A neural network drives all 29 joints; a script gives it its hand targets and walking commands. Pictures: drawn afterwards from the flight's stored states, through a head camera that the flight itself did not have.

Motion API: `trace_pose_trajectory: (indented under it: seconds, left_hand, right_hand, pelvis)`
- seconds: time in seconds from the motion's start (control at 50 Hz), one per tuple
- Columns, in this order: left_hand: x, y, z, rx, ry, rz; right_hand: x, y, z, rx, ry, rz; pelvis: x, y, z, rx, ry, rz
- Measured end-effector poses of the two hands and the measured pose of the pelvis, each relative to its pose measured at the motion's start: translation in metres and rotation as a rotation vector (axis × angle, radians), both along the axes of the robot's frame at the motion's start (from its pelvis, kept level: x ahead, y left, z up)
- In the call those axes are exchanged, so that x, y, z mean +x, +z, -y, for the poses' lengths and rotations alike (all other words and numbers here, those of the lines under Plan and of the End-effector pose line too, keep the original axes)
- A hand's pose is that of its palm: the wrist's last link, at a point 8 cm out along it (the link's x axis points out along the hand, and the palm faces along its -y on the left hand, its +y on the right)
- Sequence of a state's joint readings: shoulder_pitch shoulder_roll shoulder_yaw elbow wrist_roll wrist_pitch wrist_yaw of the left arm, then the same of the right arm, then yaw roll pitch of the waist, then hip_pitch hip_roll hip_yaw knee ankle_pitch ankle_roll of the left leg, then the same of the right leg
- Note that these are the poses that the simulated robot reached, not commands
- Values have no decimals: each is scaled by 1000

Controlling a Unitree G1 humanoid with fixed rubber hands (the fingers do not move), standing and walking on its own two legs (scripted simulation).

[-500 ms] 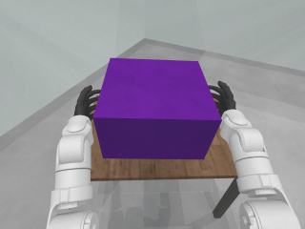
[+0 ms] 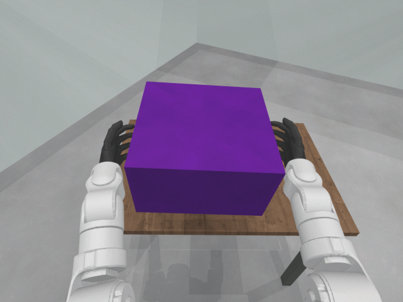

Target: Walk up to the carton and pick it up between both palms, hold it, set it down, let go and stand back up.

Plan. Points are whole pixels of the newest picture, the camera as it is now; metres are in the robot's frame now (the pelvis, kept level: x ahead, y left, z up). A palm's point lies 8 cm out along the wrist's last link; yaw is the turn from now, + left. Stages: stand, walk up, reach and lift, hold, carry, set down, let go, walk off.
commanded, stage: set down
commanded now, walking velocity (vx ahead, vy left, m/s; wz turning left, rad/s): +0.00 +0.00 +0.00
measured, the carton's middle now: (202, 146) +0.42 +0.02 +0.10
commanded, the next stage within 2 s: none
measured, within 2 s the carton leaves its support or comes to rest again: neither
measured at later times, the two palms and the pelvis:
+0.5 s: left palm (123, 166) +0.37 +0.18 +0.09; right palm (291, 163) +0.38 -0.18 +0.10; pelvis +0.02 +0.00 +0.00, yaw +0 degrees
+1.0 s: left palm (123, 175) +0.37 +0.19 +0.05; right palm (281, 165) +0.40 -0.17 +0.07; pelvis +0.02 +0.00 +0.00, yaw +0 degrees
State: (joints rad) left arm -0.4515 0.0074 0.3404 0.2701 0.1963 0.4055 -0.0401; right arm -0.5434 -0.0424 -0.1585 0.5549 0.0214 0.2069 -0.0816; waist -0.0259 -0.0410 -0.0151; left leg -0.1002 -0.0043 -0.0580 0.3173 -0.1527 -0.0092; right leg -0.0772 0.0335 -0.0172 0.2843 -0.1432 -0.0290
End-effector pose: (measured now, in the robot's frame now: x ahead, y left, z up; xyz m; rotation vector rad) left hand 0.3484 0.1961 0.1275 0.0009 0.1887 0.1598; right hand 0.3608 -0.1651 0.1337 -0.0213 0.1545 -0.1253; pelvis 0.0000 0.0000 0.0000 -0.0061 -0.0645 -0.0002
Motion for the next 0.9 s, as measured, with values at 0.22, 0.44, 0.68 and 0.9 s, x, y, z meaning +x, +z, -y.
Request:
trace_pose_trajectory:
  seconds: [0.22,0.44,0.68,0.9]
  left_hand:
    - [0,-31,0,-8,13,-17]
    - [14,-34,10,-4,-7,-24]
    - [20,-46,8,-1,-1,-48]
    - [22,-67,2,-8,20,-73]
  right_hand:
    - [6,-30,0,-8,18,-9]
    - [14,-32,11,-9,-1,-12]
    - [22,-43,9,-8,5,-34]
    - [34,-57,2,-13,32,-52]
  pelvis:
    - [10,0,2,-5,18,-37]
    - [17,0,0,-6,4,-60]
    - [20,0,-2,-3,-7,-79]
    - [19,0,-3,-4,3,-131]
